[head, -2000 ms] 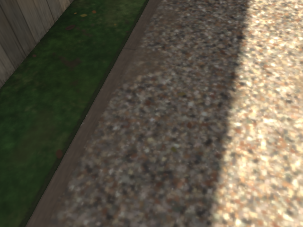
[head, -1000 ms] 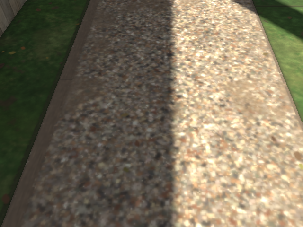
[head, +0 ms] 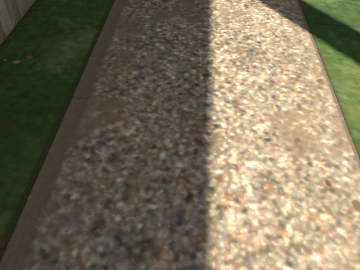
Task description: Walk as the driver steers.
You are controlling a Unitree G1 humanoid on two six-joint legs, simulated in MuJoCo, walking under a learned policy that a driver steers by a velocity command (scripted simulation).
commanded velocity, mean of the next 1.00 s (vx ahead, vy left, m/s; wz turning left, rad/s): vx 0.45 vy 0.00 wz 0.00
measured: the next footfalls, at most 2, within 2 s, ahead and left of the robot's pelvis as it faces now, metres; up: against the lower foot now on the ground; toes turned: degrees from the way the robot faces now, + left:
right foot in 0.44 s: +0.38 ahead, -0.13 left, +0.00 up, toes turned -2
left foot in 1.00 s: +0.70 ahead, +0.10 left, +0.00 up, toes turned +3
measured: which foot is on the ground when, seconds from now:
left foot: down 0.00-0.46, up 0.48-0.98, down 1.00-1.00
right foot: up 0.00-0.42, down 0.44-1.00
